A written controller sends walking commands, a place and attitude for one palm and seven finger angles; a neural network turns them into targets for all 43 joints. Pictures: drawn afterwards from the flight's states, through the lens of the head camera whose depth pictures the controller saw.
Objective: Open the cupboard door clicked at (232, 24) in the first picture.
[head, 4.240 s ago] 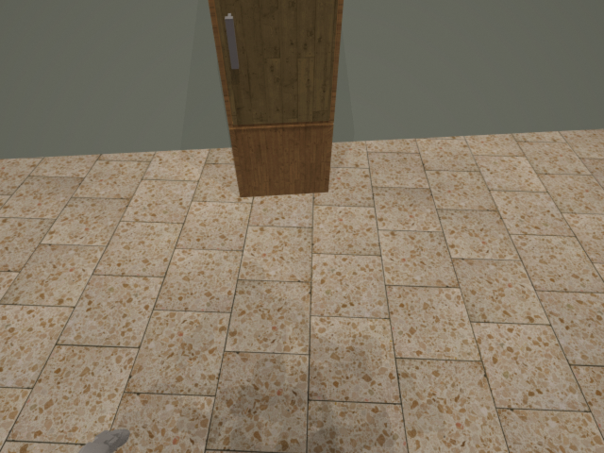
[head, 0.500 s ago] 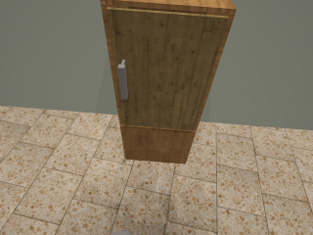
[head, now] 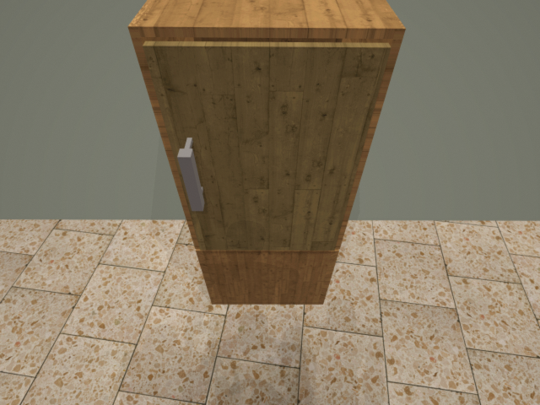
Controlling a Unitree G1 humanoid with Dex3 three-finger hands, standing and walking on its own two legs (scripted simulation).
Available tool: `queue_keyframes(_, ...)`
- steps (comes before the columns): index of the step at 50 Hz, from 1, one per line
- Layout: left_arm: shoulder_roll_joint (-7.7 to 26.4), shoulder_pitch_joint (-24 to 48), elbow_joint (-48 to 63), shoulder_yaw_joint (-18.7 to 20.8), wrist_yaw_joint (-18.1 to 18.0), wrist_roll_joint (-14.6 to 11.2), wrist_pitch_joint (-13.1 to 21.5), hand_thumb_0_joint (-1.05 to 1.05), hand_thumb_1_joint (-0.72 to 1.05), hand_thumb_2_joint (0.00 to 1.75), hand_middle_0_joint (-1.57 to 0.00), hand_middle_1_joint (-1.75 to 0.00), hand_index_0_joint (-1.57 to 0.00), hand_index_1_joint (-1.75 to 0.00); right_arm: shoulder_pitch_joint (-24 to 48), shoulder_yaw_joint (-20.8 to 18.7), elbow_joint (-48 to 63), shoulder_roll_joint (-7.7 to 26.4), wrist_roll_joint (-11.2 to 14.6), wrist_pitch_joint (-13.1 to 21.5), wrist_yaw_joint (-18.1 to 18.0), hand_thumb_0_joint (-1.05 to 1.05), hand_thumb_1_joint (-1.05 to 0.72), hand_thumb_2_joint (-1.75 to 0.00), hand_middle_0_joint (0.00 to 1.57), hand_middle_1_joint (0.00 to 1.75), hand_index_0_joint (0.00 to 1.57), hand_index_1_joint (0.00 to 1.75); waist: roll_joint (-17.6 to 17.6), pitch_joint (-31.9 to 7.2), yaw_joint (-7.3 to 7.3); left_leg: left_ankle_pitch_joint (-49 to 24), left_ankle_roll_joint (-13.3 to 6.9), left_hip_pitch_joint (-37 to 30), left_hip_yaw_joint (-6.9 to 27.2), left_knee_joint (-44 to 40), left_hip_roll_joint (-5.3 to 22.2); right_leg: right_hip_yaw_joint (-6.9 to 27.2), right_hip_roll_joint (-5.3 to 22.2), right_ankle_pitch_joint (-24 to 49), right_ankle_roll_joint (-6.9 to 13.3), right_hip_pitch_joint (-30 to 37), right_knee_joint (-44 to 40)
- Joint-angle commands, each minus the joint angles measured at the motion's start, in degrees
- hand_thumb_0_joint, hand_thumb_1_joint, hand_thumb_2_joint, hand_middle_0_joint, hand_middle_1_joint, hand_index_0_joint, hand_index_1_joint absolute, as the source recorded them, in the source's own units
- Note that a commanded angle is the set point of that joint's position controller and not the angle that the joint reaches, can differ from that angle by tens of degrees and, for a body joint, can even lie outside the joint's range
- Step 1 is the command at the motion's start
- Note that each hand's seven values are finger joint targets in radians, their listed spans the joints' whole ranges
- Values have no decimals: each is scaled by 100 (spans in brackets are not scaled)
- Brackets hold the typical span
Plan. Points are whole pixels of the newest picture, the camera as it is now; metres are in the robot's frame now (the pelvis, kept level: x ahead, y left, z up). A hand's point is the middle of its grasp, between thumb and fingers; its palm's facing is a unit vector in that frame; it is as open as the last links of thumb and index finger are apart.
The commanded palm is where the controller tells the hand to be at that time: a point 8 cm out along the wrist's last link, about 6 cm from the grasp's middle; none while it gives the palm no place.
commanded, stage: come to a stop and stand still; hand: left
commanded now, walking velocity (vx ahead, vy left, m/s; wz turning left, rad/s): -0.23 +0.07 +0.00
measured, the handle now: (193, 175) +0.55 +0.18 -0.01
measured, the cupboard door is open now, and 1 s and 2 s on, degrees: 0 0 0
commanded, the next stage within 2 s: look again from close up in 1.24 s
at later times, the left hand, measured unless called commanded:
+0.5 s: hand out of the picture -0.02 +0.21 -0.17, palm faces +0.08 -0.98 -0.18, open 7.4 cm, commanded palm none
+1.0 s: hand out of the picture -0.06 +0.14 -0.17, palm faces +0.04 -0.98 -0.21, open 7.2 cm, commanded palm none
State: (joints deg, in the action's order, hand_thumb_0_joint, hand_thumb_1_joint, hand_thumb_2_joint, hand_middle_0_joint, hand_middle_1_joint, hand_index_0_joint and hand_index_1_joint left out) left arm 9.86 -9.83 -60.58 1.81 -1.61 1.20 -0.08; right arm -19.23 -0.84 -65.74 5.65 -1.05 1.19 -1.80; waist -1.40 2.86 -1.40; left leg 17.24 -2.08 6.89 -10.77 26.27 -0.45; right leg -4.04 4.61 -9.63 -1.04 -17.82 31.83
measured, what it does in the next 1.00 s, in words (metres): steps on the spot: left foot, then right foot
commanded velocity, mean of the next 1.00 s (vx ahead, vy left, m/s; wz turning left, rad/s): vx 0.02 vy -0.01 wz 0.00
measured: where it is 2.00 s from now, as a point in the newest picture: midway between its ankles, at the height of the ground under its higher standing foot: outside the picture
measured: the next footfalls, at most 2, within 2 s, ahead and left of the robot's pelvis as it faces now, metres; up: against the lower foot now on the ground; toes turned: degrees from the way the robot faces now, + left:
left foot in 0.36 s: -0.02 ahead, +0.09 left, +0.00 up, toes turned +4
right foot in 0.78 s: -0.03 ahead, -0.11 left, +0.00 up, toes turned -4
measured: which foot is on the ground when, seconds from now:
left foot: down 0.00-0.08, up 0.10-0.34, down 0.36-1.00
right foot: down 0.00-0.36, up 0.38-0.76, down 0.78-1.00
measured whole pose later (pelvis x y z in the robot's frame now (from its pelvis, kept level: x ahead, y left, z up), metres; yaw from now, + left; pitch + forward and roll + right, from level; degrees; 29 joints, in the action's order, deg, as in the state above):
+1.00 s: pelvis -0.06 -0.03 +0.01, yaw +1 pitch -1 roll +0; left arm 7.7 -15.7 -65.6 0.5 -1.9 0.4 0.0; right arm -19.7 -0.4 -67.6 7.3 -1.0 -0.2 -2.0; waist 1.6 1.1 -1.7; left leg 13.9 3.5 9.3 -2.2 24.6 5.0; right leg -5.8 -2.1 -15.1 3.9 -8.8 24.8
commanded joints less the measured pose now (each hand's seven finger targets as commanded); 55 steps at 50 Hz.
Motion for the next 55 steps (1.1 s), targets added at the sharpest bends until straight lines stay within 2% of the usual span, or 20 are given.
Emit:
queue_keyframes(1, 764, -783, -16, 99, -90, -14, 70, 0, 90, 90, -20, -30, -20, -30, -342, -192, 275, 485, 120, -37, -32, 0, -90, -90, 20, 30, 20, 30, -307, -227, 112, -642, 231, 951, 617, 104, 609, 1003, 1144, 3872, 577, 1193, -365)
queue_keyframes(2, 818, -728, 18, 105, -95, -39, 39, 0, 90, 90, -20, -30, -20, -30, -410, -207, 231, 417, 118, -104, -18, 0, -90, -90, 20, 30, 20, 30, -307, -226, 84, -252, 275, 799, 600, 248, 466, 985, 1317, 3920, 777, 986, -431)
queue_keyframes(4, 836, -667, 98, 167, -134, -36, 39, 0, 90, 90, -20, -30, -20, -30, -441, -248, 236, 449, 96, -242, -28, 0, -90, -90, 20, 30, 20, 30, -1102, -552, 139, 816, 346, 766, 497, 1125, 347, 1186, 1447, 3850, 1049, 964, -815)
queue_keyframes(8, 835, -357, 274, 280, -205, 28, -21, 0, 90, 90, -20, -30, -20, -30, -118, -307, 420, 461, 89, -332, -27, 0, -90, -90, 20, 30, 20, 30, -656, -628, 245, 1533, 345, 1278, 959, 2583, 265, 1365, 1616, 3619, 1452, 987, -1013)
queue_keyframes(13, 953, -73, 480, 378, -187, 88, -78, 0, 90, 90, -20, -30, -20, -30, -195, -318, 552, 424, 74, -343, 36, 0, -90, -90, 20, 30, 20, 30, -547, -767, 161, 1093, 394, 992, 932, 1819, 255, 1255, 1406, 1721, 1214, 670, -1203)
queue_keyframes(16, 914, 34, 510, 367, -130, 40, -139, 0, 90, 90, -20, -30, -20, -30, -603, -284, 475, 439, 50, -255, 56, 0, -90, -90, 20, 30, 20, 30, -667, -727, -19, 33, 317, -48, 706, 124, 118, 1098, 984, -386, 732, -100, -1136)
queue_keyframes(17, 738, 42, 524, 303, -103, -4, -165, 0, 90, 90, -20, -30, -20, -30, -689, -282, 455, 568, 37, -203, 51, 0, -90, -90, 20, 30, 20, 30, -244, -625, -51, 27, 251, -318, 961, -423, 301, 849, 605, -1220, 466, -518, -868)
queue_keyframes(19, 225, 172, 656, 196, -41, -59, -220, 0, 90, 90, -20, -30, -20, -30, -180, -333, 749, 1171, -76, -153, 18, 0, -90, -90, 20, 30, 20, 30, 1638, 232, -14, 1817, -331, 1196, 2978, -2034, 1844, 95, -257, -1475, -14, -814, 536)
queue_keyframes(20, 320, 151, 552, 205, -29, 6, -240, 0, 90, 90, -20, -30, -20, -30, 337, -298, 849, 1145, -88, -137, 13, 0, -90, -90, 20, 30, 20, 30, 1546, 450, 85, 2288, -496, 1897, 3052, -2351, 1925, 428, -171, -1318, 27, -405, 1117)
queue_keyframes(22, 299, -261, 329, 210, 52, 61, -259, 0, 90, 90, -20, -30, -20, -30, 631, -238, 916, 1073, -86, -91, -30, 0, -90, -90, 20, 30, 20, 30, 1094, 616, 297, 1886, -419, 1864, 2504, -2204, 1585, 553, -280, -1005, 31, -479, 1927)
queue_keyframes(25, 309, -547, 161, 187, 123, 56, -152, 0, 90, 90, -20, -30, -20, -30, 220, -225, 789, 1074, -50, -7, -73, 0, -90, -90, 20, 30, 20, 30, 622, 524, 181, 1070, -440, 610, 2162, -1961, 1451, 485, -303, -865, -20, -1289, 2256)
queue_keyframes(31, 256, -300, 230, 90, 141, 0, -78, 0, 90, 90, -20, -30, -20, -30, -456, -262, 481, 1095, -69, 40, -130, 0, -90, -90, 20, 30, 20, 30, 830, 29, -174, -1192, -744, -634, 2137, -1425, 1748, 355, -139, -1437, -76, -1131, 1163)
queue_keyframes(34, 125, -484, 139, 47, 126, -43, -62, 0, 90, 90, -20, -30, -20, -30, -365, -262, 399, 1126, -60, 4, -126, 0, -90, -90, 20, 30, 20, 30, 1028, -133, -95, -1978, -701, -417, 1933, -1094, 1637, 192, -240, -1536, -24, -351, 305)
queue_keyframes(37, 154, -1085, -172, 37, 74, -43, 17, 0, 90, 90, -20, -30, -20, -30, -278, -238, 302, 988, 29, -6, -106, 0, -90, -90, 20, 30, 20, 30, 589, -391, 156, -1631, -264, 202, 1517, -507, 1162, 152, -233, 54, 4, 972, -1202)
queue_keyframes(38, 357, -1143, -229, 57, 27, -49, 55, 0, 90, 90, -20, -30, -20, -30, -292, -192, 285, 782, 76, 11, -77, 0, -90, -90, 20, 30, 20, 30, 151, -405, 167, -1100, -33, 809, 1302, -266, 909, 649, 147, 330, 109, 1587, -1361)
queue_keyframes(40, 633, -1089, -312, 40, -3, -66, 93, 0, 90, 90, -20, -30, -20, -30, -152, -61, 319, 439, 70, -10, -27, 0, -90, -90, 20, 30, 20, 30, -568, -45, 112, 112, 238, 974, 801, -88, 401, 1258, 944, 186, 522, 1051, -1633)
queue_keyframes(42, 522, -850, -286, 39, -15, -85, 127, 0, 90, 90, -20, -30, -20, -30, -261, -56, 151, 447, -4, -100, -30, 0, -90, -90, 20, 30, 20, 30, -1016, 247, 52, -142, 263, 529, 821, 22, 483, 1246, 720, -672, 628, 291, -1945)
queue_keyframes(45, 278, -815, -309, -34, -38, -100, 88, 0, 90, 90, -20, -30, -20, -30, -503, -5, -63, 380, -7, -121, -42, 0, -90, -90, 20, 30, 20, 30, -379, 620, -12, -741, 235, 372, 929, -258, 581, 919, 402, -701, 513, 34, -1833)
queue_keyframes(49, 306, -995, -360, -33, -47, -125, 101, 0, 90, 90, -20, -30, -20, -30, -463, 6, -107, 419, 15, -92, -68, 0, -90, -90, 20, 30, 20, 30, 172, 371, 86, -1026, 275, 410, 945, -441, 649, 746, 260, 64, 377, 582, -1633)
queue_keyframes(55, 333, -1074, -376, -23, -73, -117, 125, 0, 90, 90, -20, -30, -20, -30, -374, -12, -66, 468, 31, -106, -98, 0, -90, -90, 20, 30, 20, 30, 72, 23, 98, -1007, 319, 246, 880, -368, 633, 755, 298, 834, 303, 890, -1596)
